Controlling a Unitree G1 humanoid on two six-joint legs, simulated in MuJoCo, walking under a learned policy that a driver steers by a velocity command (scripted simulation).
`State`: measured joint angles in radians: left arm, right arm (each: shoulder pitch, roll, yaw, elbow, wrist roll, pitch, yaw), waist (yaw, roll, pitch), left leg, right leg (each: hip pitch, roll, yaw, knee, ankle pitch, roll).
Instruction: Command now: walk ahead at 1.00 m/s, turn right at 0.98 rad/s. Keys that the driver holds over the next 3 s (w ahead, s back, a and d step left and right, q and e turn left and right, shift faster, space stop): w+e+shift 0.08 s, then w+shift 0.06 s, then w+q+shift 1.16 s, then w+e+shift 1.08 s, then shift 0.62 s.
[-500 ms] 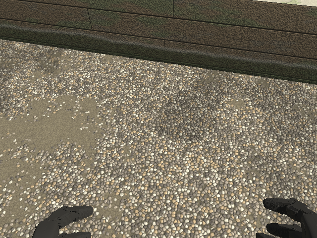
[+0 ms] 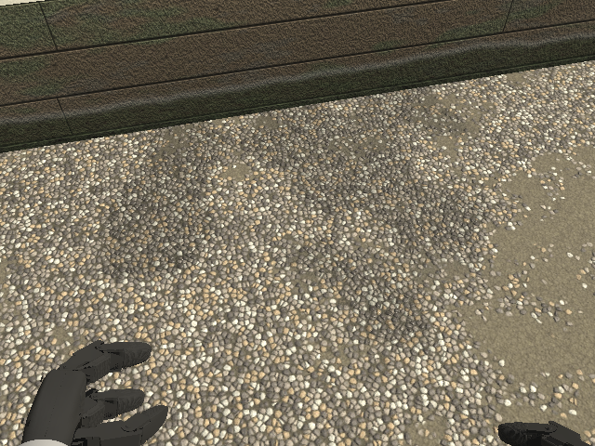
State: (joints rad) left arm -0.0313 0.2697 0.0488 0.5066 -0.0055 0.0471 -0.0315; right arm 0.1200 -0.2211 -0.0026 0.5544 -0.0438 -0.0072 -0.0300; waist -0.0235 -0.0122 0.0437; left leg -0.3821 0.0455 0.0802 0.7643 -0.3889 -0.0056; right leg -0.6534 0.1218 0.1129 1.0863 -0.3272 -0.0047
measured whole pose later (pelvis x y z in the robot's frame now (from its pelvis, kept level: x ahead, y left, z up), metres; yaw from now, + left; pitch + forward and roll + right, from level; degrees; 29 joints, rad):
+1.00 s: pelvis +0.02 -0.10 +0.01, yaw +21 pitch +0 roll +0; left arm 0.18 0.24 0.01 0.60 0.05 -0.02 0.01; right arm -0.05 -0.27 -0.05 0.49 0.02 0.07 0.02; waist 0.04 0.00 0.02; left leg -0.61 -0.01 -0.05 1.02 -0.34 0.00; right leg -0.37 -0.09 -0.19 0.72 -0.35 -0.01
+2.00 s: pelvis +0.01 +0.00 +0.01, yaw +24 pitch -3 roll +1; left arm 0.04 0.16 0.01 0.56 -0.06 0.07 -0.04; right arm 0.08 -0.22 -0.04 0.55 0.00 0.04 -0.02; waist -0.02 0.06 0.08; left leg -0.32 0.02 0.27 0.66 -0.31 0.05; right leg -0.29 0.02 0.13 0.73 -0.39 0.00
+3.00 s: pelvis +0.02 -0.09 +0.02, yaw -8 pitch +1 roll +0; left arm 0.19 0.18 0.00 0.66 -0.01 0.05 0.00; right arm 0.22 -0.19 0.00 0.67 0.00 0.11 0.00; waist -0.01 -0.05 -0.05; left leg -0.30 -0.02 0.02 0.62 -0.32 0.03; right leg -0.42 0.10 0.01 0.58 -0.19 -0.06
